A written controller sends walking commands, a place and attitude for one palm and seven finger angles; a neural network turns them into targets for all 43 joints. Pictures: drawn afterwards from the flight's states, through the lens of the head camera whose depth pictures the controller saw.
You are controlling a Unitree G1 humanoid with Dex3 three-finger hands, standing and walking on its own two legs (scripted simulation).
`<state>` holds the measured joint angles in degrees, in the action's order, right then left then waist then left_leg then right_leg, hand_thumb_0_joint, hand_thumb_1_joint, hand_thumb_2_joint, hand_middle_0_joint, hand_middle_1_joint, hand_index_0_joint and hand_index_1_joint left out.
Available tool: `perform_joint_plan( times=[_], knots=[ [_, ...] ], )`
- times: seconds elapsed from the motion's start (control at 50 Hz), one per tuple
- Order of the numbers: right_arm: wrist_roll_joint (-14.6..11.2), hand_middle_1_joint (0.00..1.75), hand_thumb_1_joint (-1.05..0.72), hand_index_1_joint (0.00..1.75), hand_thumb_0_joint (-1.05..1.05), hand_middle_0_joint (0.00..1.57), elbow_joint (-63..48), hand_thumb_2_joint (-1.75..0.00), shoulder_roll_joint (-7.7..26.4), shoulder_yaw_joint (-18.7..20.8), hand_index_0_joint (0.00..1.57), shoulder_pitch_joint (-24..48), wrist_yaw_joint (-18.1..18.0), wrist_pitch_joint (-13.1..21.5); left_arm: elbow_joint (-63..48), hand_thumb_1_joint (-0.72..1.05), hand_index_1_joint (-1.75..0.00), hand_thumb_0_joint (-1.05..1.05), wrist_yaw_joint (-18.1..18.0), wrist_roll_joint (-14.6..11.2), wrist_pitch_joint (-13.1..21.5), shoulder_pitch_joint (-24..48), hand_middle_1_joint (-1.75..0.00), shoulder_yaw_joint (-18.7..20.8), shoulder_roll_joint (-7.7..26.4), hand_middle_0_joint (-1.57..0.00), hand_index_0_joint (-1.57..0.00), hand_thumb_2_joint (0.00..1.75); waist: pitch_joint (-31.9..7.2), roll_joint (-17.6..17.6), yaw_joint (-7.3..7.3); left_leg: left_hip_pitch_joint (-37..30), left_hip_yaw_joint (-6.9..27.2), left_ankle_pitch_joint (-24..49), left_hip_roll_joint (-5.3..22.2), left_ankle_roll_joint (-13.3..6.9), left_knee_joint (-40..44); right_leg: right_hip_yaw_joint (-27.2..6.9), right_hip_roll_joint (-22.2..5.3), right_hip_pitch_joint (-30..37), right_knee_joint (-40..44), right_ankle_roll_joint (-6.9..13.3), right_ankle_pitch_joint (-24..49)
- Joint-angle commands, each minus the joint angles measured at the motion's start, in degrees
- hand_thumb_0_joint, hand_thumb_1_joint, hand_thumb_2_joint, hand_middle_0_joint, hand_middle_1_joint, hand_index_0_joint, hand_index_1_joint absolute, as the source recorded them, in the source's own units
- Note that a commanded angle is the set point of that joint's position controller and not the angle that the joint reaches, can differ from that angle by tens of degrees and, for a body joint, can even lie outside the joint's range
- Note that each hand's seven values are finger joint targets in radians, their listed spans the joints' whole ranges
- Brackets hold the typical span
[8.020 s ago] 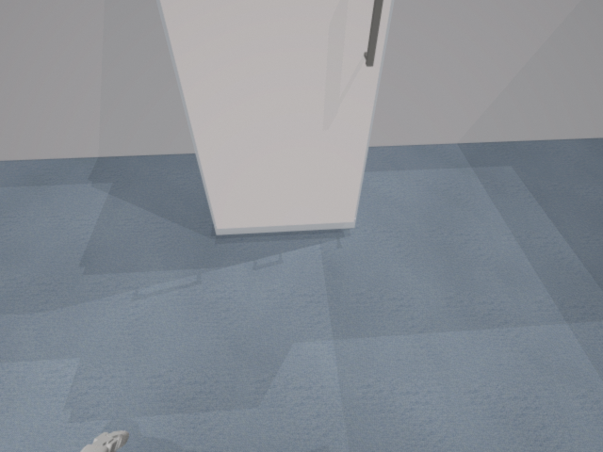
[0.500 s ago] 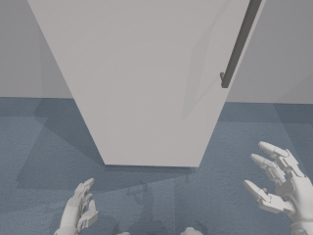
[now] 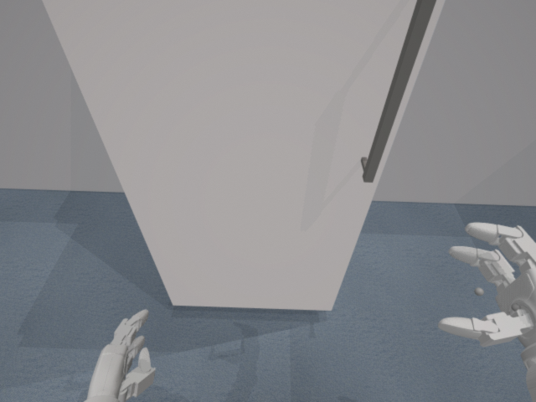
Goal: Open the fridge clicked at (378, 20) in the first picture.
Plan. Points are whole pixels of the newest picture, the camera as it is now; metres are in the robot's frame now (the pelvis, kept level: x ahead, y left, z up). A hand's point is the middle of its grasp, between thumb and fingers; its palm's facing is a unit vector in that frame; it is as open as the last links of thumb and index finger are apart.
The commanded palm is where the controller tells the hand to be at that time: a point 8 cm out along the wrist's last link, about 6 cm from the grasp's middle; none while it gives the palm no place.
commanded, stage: raise the hand to about handle height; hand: right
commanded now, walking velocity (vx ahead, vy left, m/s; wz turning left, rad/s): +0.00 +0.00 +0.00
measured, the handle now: (389, 98) +0.54 -0.19 +0.21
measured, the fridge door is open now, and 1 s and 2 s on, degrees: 0 0 0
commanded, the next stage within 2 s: move the hooked fingers beside the handle in 0.94 s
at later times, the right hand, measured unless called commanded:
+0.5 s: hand (514, 228) +0.28 -0.27 +0.19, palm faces +0.09 +0.99 -0.07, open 14.0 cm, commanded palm +0.24 -0.31 +0.19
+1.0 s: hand (502, 227) +0.28 -0.26 +0.19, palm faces +0.09 +0.99 -0.05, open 14.0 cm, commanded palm +0.25 -0.31 +0.19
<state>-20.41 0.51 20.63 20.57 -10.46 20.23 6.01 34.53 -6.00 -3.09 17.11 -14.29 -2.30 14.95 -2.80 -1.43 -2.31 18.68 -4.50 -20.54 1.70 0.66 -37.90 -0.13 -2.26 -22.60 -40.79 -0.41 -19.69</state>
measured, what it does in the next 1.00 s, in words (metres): stands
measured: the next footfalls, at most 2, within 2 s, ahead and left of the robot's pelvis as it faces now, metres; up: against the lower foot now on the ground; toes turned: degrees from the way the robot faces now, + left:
none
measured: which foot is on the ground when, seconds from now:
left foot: down 0.00-1.00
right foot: down 0.00-1.00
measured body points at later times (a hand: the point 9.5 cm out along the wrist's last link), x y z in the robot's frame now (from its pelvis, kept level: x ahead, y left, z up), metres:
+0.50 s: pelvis +0.00 +0.01 +0.01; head -0.01 +0.03 +0.46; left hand +0.19 +0.23 -0.05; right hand +0.27 -0.33 +0.19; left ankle -0.01 +0.13 -0.72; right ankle +0.02 -0.12 -0.72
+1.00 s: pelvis +0.01 +0.01 +0.02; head -0.01 +0.03 +0.47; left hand +0.20 +0.24 -0.05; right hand +0.27 -0.32 +0.19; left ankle -0.01 +0.13 -0.72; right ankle +0.02 -0.12 -0.72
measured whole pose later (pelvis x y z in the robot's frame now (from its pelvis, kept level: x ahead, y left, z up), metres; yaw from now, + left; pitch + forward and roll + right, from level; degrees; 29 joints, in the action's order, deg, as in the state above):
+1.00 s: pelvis +0.01 +0.01 +0.02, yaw +0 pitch -2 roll +0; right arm -19.7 8.0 25.7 26.5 5.3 24.0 -8.8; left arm 34.5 -6.8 -4.6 12.9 -13.0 -4.0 14.9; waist -1.5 -3.1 -3.1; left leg 9.7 -4.3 -16.9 1.0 -0.2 -28.5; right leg 0.3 -2.5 -12.7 -29.9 -1.3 -15.3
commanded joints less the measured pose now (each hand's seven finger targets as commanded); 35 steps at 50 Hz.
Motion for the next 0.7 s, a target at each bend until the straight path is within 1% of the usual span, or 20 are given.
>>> perform_joint_plan(
  times=[0.0, 0.02, 0.06, 0.1, 0.14, 0.16, 0.18, 0.2, 0.22, 0.28, 0.34, 0.42, 0.46, 0.48, 0.52, 0.54, 0.56, 0.64, 0.66, 0.68],
  knots=[
    [-1.2, 1.18, 0.48, 1.18, 0.00, 0.30, -10.9, -0.31, 12.8, 6.7, 0.30, 13.3, 1.1, 0.0, -8.6, 0.90, -0.30, 0.00, -0.8, -0.5, 2.8, 5.4, -0.30, 2.0, 6.8, -0.20, -0.20, 0.90, -6.3, -3.7, -0.16, -1.6, -0.2, 12.6, -2.4, -1.3, 7.0, -1.4, 1.8, 7.7, 9.5, 1.4, 11.6],
    [-1.2, 1.20, 0.50, 1.20, 0.00, 0.30, -10.5, -0.30, 13.4, 7.3, 0.30, 14.0, 1.3, -0.8, -8.6, 0.90, -0.30, 0.00, -0.9, -0.6, 2.8, 5.5, -0.30, 1.9, 6.7, -0.20, -0.20, 0.90, -6.5, -4.1, -0.31, -1.7, -0.1, 12.5, -2.3, -1.3, 7.5, -1.3, 1.8, 8.3, 9.7, 1.4, 11.5],
    [-1.5, 1.20, 0.50, 1.20, 0.00, 0.30, -10.0, -0.30, 14.6, 8.2, 0.30, 15.9, 1.7, -2.2, -8.6, 0.90, -0.30, 0.00, -1.0, -0.6, 2.5, 5.7, -0.30, 1.7, 6.8, -0.20, -0.20, 0.90, -6.1, -2.5, -0.47, -2.8, 0.1, 13.4, -2.5, -1.3, 8.5, -1.3, 1.8, 9.0, 10.1, 1.5, 12.2],
    [-1.3, 1.20, 0.50, 1.20, 0.00, 0.30, -9.5, -0.30, 15.2, 8.5, 0.30, 19.0, 2.1, -3.5, -8.6, 0.90, -0.30, 0.00, -1.2, -0.8, 2.2, 6.2, -0.30, 1.3, 6.7, -0.20, -0.20, 0.90, -6.0, -2.9, -0.23, -3.0, 0.0, 12.9, -2.4, -1.2, 9.1, -1.3, 1.8, 9.6, 10.8, 1.5, 11.7],
    [-1.0, 1.20, 0.50, 1.20, 0.00, 0.30, -9.3, -0.30, 15.6, 8.3, 0.30, 21.8, 2.4, -4.4, -8.6, 0.90, -0.30, 0.00, -1.5, -0.9, 2.0, 6.5, -0.30, 1.2, 6.5, -0.20, -0.20, 0.90, -6.2, -4.8, -0.03, -2.8, 0.2, 11.9, -2.4, -1.3, 9.9, -1.3, 1.9, 10.9, 11.4, 1.5, 11.1],
    [-1.2, 1.20, 0.50, 1.20, 0.00, 0.30, -9.1, -0.30, 16.8, 9.1, 0.30, 22.6, 2.4, -4.8, -8.6, 0.90, -0.30, 0.00, -1.5, -0.8, 1.9, 6.6, -0.30, 0.9, 6.6, -0.20, -0.20, 0.90, -6.1, -4.2, -0.37, -3.8, 0.5, 12.3, -2.4, -1.4, 10.5, -1.4, 2.0, 11.0, 11.5, 1.6, 11.3],
    [-0.9, 1.20, 0.50, 1.20, 0.00, 0.30, -8.8, -0.30, 16.9, 9.0, 0.30, 23.8, 2.5, -5.2, -8.5, 0.90, -0.30, 0.00, -1.6, -1.0, 1.8, 6.9, -0.30, 0.9, 6.4, -0.20, -0.20, 0.90, -6.3, -4.5, -0.09, -4.0, 0.5, 12.6, -2.3, -1.4, 10.8, -1.3, 2.0, 11.6, 11.9, 1.6, 11.6],
    [-1.0, 1.20, 0.50, 1.20, 0.00, 0.30, -8.6, -0.30, 17.6, 9.5, 0.30, 25.1, 2.7, -5.5, -8.5, 0.90, -0.30, 0.00, -1.7, -1.0, 1.8, 7.0, -0.30, 0.8, 6.5, -0.20, -0.20, 0.90, -6.7, -3.2, -0.09, -4.3, 0.4, 12.5, -2.3, -1.3, 11.1, -1.4, 2.0, 11.9, 12.2, 1.7, 11.5],
    [-0.8, 1.20, 0.50, 1.20, 0.00, 0.30, -8.0, -0.30, 17.7, 9.5, 0.30, 25.8, 2.8, -5.8, -8.5, 0.90, -0.30, 0.00, -1.7, -1.1, 1.7, 7.2, -0.30, 0.8, 6.5, -0.20, -0.20, 0.90, -6.7, -4.1, -0.08, -4.3, 0.4, 12.2, -2.3, -1.3, 11.2, -1.4, 2.0, 12.2, 12.4, 1.6, 11.3],
    [-1.0, 1.20, 0.50, 1.20, 0.00, 0.30, -7.2, -0.30, 19.8, 11.0, 0.30, 28.2, 3.5, -6.6, -8.4, 0.90, -0.30, 0.00, -1.8, -1.2, 1.5, 7.6, -0.30, 0.6, 6.4, -0.20, -0.20, 0.90, -7.5, -3.0, -0.25, -5.8, 1.0, 14.0, -2.1, -1.3, 12.2, -1.1, 2.1, 13.2, 12.6, 1.8, 12.5],
    [-0.6, 1.20, 0.50, 1.20, 0.00, 0.30, -6.0, -0.30, 20.5, 11.0, 0.30, 31.0, 4.0, -8.0, -8.3, 0.90, -0.30, 0.00, -1.9, -1.4, 1.3, 8.0, -0.30, 0.4, 6.4, -0.20, -0.20, 0.90, -7.5, -4.9, -0.40, -6.0, 0.6, 14.0, -2.0, -1.3, 12.5, -1.2, 2.3, 14.0, 13.5, 1.7, 12.6],
    [-0.6, 1.20, 0.50, 1.20, 0.00, 0.30, -3.5, -0.30, 22.5, 12.2, 0.30, 33.3, 4.4, -10.1, -8.4, 0.90, -0.30, 0.00, -1.8, -1.7, 0.8, 8.1, -0.30, 0.5, 6.6, -0.20, -0.20, 0.90, -7.7, -2.9, -0.45, -6.8, 0.9, 15.3, -1.9, -1.2, 13.4, -1.0, 2.4, 14.5, 14.0, 1.9, 13.5],
    [-1.2, 1.20, 0.50, 1.20, 0.00, 0.30, 1.3, -0.30, 20.4, 11.4, 0.30, 29.2, 5.2, -11.6, -8.4, 0.90, -0.30, 0.00, -1.4, -1.7, 0.3, 7.7, -0.30, 0.6, 6.7, -0.20, -0.20, 0.90, -5.9, 0.0, -0.85, -7.1, 1.1, 16.1, -1.8, -1.2, 13.8, -0.7, 2.3, 13.2, 13.8, 1.9, 13.8],
    [-1.2, 1.20, 0.50, 1.20, 0.00, 0.30, 1.3, -0.30, 19.9, 10.9, 0.30, 28.7, 5.7, -11.9, -8.6, 0.90, -0.30, 0.00, -1.2, -1.9, 0.1, 7.7, -0.30, 0.7, 7.0, -0.20, -0.20, 0.90, -6.7, 1.1, -0.70, -7.0, 1.0, 17.5, -1.7, -0.9, 13.3, -0.6, 2.4, 13.2, 13.6, 2.0, 14.6],
    [-1.0, 1.20, 0.50, 1.20, 0.00, 0.30, -1.0, -0.30, 20.3, 10.8, 0.30, 29.8, 5.8, -12.1, -9.3, 0.90, -0.30, 0.00, -0.9, -2.0, -0.1, 8.3, -0.30, 0.9, 6.9, -0.20, -0.20, 0.90, -7.4, -2.4, -0.84, -6.6, 1.3, 17.9, -1.6, -1.0, 13.0, -0.2, 2.6, 14.0, 13.4, 1.9, 14.9],
    [-1.0, 1.20, 0.50, 1.20, 0.00, 0.30, -2.5, -0.30, 20.6, 11.2, 0.30, 30.3, 5.5, -11.8, -9.5, 0.90, -0.30, 0.00, -0.8, -1.9, -0.2, 8.3, -0.30, 1.0, 6.9, -0.20, -0.20, 0.90, -8.6, -2.4, -0.81, -7.1, 1.1, 18.4, -1.6, -1.1, 12.7, -0.3, 2.6, 14.5, 13.3, 1.9, 15.6],
    [-1.0, 1.20, 0.50, 1.20, 0.00, 0.30, -3.7, -0.30, 21.2, 11.4, 0.30, 30.4, 5.1, -11.6, -9.7, 0.90, -0.30, 0.00, -0.7, -1.9, -0.3, 8.3, -0.30, 1.0, 6.8, -0.20, -0.20, 0.90, -8.4, -1.4, -1.07, -7.8, 1.3, 18.8, -1.7, -1.1, 12.9, 0.0, 2.4, 14.3, 13.0, 1.9, 16.1],
    [-0.8, 1.20, 0.50, 1.20, 0.00, 0.30, -7.1, -0.30, 22.3, 13.5, 0.30, 31.7, 3.6, -9.8, -9.8, 0.90, -0.30, 0.00, -1.0, -1.6, -0.2, 8.3, -0.30, 1.1, 6.4, -0.20, -0.20, 0.90, -10.0, -3.7, -0.93, -7.8, 1.0, 18.9, -1.9, -1.1, 12.7, 0.2, 2.6, 15.9, 13.5, 1.9, 16.5],
    [-0.7, 1.20, 0.50, 1.20, 0.00, 0.30, -6.8, -0.30, 23.1, 13.9, 0.30, 31.1, 3.2, -9.7, -9.5, 0.90, -0.30, 0.00, -1.0, -1.4, -0.4, 7.9, -0.30, 1.1, 6.5, -0.20, -0.20, 0.90, -9.4, -1.3, -1.14, -8.6, 1.1, 19.0, -1.9, -1.1, 12.9, 0.1, 2.4, 15.2, 13.4, 2.0, 16.7],
    [-0.5, 1.20, 0.50, 1.20, 0.00, 0.30, -6.9, -0.30, 22.6, 13.9, 0.30, 31.3, 3.1, -9.6, -9.5, 0.90, -0.30, 0.00, -1.0, -1.5, -0.3, 8.1, -0.30, 1.1, 6.4, -0.20, -0.20, 0.90, -9.6, -3.0, -1.04, -8.4, 1.0, 20.1, -2.0, -1.1, 12.6, 0.4, 2.4, 15.7, 13.6, 2.0, 17.4]
  ],
)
